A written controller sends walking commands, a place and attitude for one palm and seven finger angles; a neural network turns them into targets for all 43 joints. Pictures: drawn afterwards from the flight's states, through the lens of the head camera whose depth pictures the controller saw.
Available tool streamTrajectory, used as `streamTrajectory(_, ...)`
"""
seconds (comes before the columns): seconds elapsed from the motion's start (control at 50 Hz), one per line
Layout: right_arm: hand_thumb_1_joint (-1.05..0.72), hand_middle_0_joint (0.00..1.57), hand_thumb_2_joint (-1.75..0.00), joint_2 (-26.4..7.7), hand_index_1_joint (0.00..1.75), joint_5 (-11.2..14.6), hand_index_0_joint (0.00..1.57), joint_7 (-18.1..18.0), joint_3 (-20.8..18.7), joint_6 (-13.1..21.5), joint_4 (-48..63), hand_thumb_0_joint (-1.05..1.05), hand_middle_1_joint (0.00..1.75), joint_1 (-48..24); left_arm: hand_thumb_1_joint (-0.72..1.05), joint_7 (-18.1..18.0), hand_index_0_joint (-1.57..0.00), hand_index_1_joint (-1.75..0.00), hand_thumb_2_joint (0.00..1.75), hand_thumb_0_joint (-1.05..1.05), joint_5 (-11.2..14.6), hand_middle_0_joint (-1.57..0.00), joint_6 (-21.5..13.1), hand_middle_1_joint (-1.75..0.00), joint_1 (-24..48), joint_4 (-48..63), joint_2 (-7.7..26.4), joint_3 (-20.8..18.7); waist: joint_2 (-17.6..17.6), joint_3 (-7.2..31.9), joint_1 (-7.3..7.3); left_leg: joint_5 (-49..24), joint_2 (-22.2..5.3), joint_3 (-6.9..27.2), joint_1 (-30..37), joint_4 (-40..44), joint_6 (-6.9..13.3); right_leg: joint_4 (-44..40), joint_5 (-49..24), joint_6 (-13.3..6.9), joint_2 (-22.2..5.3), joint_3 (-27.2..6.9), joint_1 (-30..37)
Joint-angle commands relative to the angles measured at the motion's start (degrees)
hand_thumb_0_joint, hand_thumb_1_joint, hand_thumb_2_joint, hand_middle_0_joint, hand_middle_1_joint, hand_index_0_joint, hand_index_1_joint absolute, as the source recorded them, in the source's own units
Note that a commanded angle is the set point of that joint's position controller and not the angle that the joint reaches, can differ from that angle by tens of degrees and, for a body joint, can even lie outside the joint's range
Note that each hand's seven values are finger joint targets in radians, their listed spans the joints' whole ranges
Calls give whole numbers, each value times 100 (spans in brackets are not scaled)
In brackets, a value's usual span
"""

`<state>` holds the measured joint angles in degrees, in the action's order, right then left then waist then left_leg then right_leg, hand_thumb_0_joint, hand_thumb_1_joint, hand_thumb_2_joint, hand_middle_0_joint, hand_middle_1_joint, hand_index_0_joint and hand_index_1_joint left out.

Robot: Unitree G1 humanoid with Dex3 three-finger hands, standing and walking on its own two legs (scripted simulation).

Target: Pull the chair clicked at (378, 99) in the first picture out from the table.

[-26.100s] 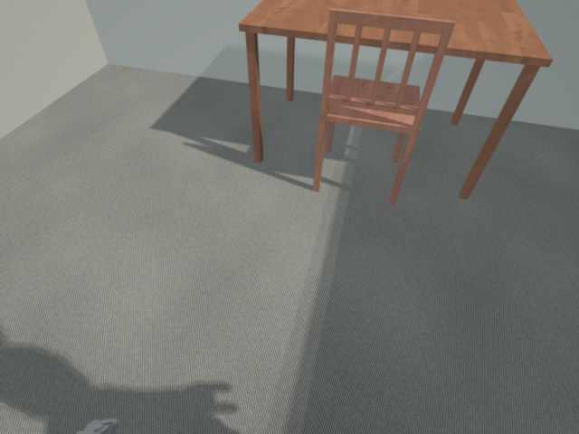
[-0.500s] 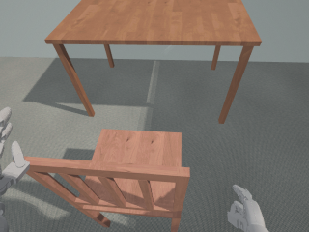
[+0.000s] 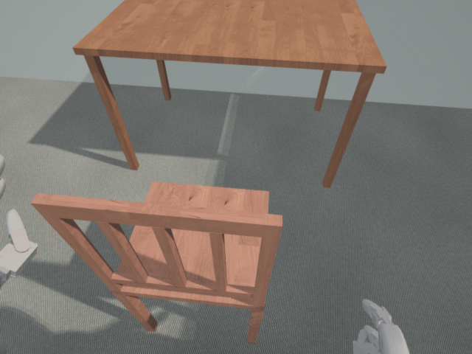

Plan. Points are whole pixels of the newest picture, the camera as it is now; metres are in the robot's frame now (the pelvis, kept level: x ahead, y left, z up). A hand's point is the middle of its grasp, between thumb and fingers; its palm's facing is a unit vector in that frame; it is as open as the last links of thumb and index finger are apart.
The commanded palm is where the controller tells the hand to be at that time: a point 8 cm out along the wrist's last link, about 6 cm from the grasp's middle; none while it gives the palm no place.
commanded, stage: step back with the hand held close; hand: left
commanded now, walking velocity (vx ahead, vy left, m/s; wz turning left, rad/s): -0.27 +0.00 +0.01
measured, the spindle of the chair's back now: (172, 257) +0.32 +0.16 -0.09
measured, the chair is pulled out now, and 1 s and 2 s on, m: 0.67 0.67 0.67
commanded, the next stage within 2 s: stop stepping back and stand still in 1.70 s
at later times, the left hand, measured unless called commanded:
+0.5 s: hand out of the picture +0.16 +0.29 +0.17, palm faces +0.54 -0.70 -0.47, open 7.4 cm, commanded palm +0.09 +0.32 +0.19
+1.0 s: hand out of the picture +0.17 +0.29 +0.18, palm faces +0.51 -0.67 -0.54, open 7.4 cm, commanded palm +0.10 +0.32 +0.19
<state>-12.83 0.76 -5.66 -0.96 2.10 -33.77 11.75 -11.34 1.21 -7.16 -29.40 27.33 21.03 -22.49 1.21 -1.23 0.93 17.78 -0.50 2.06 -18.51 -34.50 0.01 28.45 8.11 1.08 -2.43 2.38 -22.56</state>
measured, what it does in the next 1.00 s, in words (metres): stands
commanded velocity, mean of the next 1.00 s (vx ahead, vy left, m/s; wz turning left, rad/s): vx -0.39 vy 0.00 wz -0.07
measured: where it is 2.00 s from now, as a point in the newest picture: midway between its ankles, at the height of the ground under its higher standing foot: outside the picture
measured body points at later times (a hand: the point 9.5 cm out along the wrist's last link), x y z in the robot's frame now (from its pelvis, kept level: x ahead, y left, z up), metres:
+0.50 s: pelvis -0.03 +0.01 -0.01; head +0.01 +0.02 +0.43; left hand +0.13 +0.32 +0.20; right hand +0.15 -0.22 -0.10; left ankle +0.03 +0.13 -0.73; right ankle +0.10 -0.13 -0.73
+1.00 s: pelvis -0.02 +0.01 -0.02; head +0.03 +0.03 +0.43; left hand +0.14 +0.32 +0.20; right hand +0.17 -0.22 -0.10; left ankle +0.03 +0.14 -0.73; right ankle +0.07 -0.13 -0.73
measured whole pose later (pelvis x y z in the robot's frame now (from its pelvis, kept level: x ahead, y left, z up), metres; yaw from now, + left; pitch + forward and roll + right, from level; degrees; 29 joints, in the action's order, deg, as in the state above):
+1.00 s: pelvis -0.02 +0.01 -0.02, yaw +5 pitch +2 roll -1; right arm -10.4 -0.3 -4.2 -2.6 8.6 -35.3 9.8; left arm -9.9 0.3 -16.3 -30.5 33.9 25.3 -30.8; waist -1.1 -4.1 -0.8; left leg 16.7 -3.3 -2.1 -28.0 -42.5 -0.2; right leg 40.9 12.7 2.0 -0.6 -2.1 -29.2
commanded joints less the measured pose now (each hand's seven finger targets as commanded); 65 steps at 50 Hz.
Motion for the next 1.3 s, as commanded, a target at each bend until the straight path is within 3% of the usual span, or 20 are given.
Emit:
streamTrajectory(0.0,-90,20,-90,-615,30,19,20,-56,-182,375,971,0,30,-508,90,-152,-20,-30,90,0,12,-20,-428,-30,150,1437,1328,-956,253,413,-41,1273,-401,435,-935,1103,270,-709,1807,-153,-426,-707,939)
streamTrajectory(0.12,-90,20,-90,-681,30,42,20,11,-290,450,1039,0,30,-473,90,-134,-20,-30,90,0,-26,-20,-510,-30,-162,1402,1278,-1100,598,450,-22,1617,-607,520,-1989,1347,362,25,1047,-68,-263,-552,1773)
streamTrajectory(0.22,-90,20,-90,-661,30,34,20,28,-335,560,960,0,30,-415,90,-126,-20,-30,90,0,-58,-20,-603,-30,-30,1407,1265,-1099,189,365,-41,1620,-559,536,-2076,1063,357,120,725,-143,-324,-715,1536)
streamTrajectory(0.32,-90,20,-90,-687,30,-27,20,27,-322,676,883,0,30,-343,90,-127,-20,-30,90,0,-130,-20,-722,-30,267,1461,1232,-1090,158,201,-61,2444,-605,581,-2414,949,428,32,1809,-177,-322,-925,1273)
streamTrajectory(0.42,-90,20,-90,-598,30,-80,20,50,-299,738,723,0,30,-350,90,-139,-20,-30,90,0,-49,-20,-841,-30,188,1792,1384,-1175,-133,660,-78,1208,-363,369,-1122,392,246,-329,842,-342,-567,-1105,570)
streamTrajectory(0.5,-90,20,-90,-657,30,-58,20,58,-329,761,779,0,30,-344,90,-136,-20,-30,90,0,-104,-20,-900,-30,22,1671,1220,-1283,719,510,-89,2526,-852,609,-2389,1199,462,544,1545,-162,-138,-739,1323)
streamTrajectory(0.54,-90,20,-90,-652,30,-4,20,50,-354,829,795,0,30,-395,90,-116,-20,-30,90,0,-117,-20,-963,-30,119,1667,1225,-1362,834,502,-74,2392,-1157,790,-2973,1418,584,1360,706,-57,77,-436,1875)
streamTrajectory(0.6,-90,20,-90,-545,30,13,20,49,-385,867,755,0,30,-391,90,-54,-20,-30,90,0,27,-20,-984,-30,-176,1748,1277,-1360,296,939,-83,663,-918,404,-1626,644,355,1031,-615,-176,-153,-709,1212)
streamTrajectory(0.66,-90,20,-90,-580,30,-29,20,69,-417,903,718,0,30,-342,90,-26,-20,-30,90,0,-58,-20,-1061,-30,64,1552,1271,-1488,375,305,-121,2643,-791,233,-2610,576,412,836,1045,-276,-178,-1140,972)
streamTrajectory(0.8,-90,20,-90,-507,30,-166,20,111,-376,931,456,0,30,-272,90,-39,-20,-30,90,0,-16,-20,-1118,-30,273,1765,1318,-1271,-551,785,-156,1160,-366,-1,-472,-162,135,-470,646,-466,-687,-1560,-248)
streamTrajectory(0.88,-90,20,-90,-563,30,-128,20,74,-436,903,519,0,30,-501,90,-52,-20,-30,90,0,-35,-20,-1174,-30,-111,1720,1416,-1570,294,987,-109,521,-938,351,-848,731,327,570,99,-202,-144,-925,469)
streamTrajectory(0.96,-90,20,-90,-544,30,-28,20,69,-432,996,733,0,30,-571,90,41,-20,-30,90,0,-19,-20,-1242,-30,-137,1696,1293,-1666,1275,676,-125,1351,-1793,565,-2738,1398,708,2277,655,29,254,-320,1656)
streamTrajectory(1.04,-90,20,-90,-505,30,-54,20,153,-502,1061,459,0,30,-243,90,178,-20,-30,90,0,54,-20,-1318,-30,-115,1673,1241,-1475,117,686,-106,-253,-1046,-30,-1027,-424,259,630,-973,-308,-280,-899,494)
streamTrajectory(1.1,-90,20,-90,-410,30,-107,20,210,-564,987,401,0,30,-144,90,130,-20,-30,90,0,66,-20,-1279,-30,-68,1747,1380,-1292,-1234,1282,-218,756,25,-318,-316,-1971,-193,-651,-3045,-1069,-1628,-2499,389)
streamTrajectory(1.16,-90,20,-90,-262,30,-84,20,194,-456,848,556,0,30,-508,90,62,-20,-30,90,0,25,-20,-1207,-30,-287,1836,1618,-1608,-1324,1183,-127,1302,-104,144,-551,-1980,-103,-653,-2464,-1210,-1703,-2076,628)
streamTrajectory(1.2,-90,20,-90,-198,30,-52,20,130,-323,721,552,0,30,-603,90,32,-20,-30,90,0,63,-20,-1226,-30,-692,1701,1552,-1737,-1029,1225,-143,737,-170,91,-377,-220,-56,-81,-2920,-877,-1193,-1495,1082)
streamTrajectory(1.22,-90,20,-90,-250,30,-39,20,90,-316,678,532,0,30,-545,90,43,-20,-30,90,0,77,-20,-1272,-30,-831,1771,1543,-1776,-696,1281,-198,-347,-255,-83,7,1061,-11,475,-2922,-568,-847,-1151,1185)
streamTrajectory(1.24,-90,20,-90,-368,30,-32,20,68,-378,712,558,0,30,-573,90,74,-20,-30,90,0,95,-20,-1384,-30,-827,1991,1549,-1762,28,1274,-184,-2214,-880,330,488,1712,200,1193,-2267,-230,-366,-751,942)
streamTrajectory(1.26,-90,20,-90,-378,30,-83,20,75,-463,784,576,0,30,-606,90,105,-20,-30,90,0,80,-20,-1455,-30,-682,2165,1572,-1737,1103,1224,-222,-4420,-1872,1021,1062,1433,528,2096,162,-13,25,-370,-101)
streamTrajectory(1.28,-90,20,-90,-408,30,-125,20,107,-600,829,517,0,30,-563,90,111,-20,-30,90,0,37,-20,-1482,-30,-757,2111,1633,-1778,1459,1390,-202,-5462,-2321,938,1445,1065,807,3066,1923,-21,136,-459,-633)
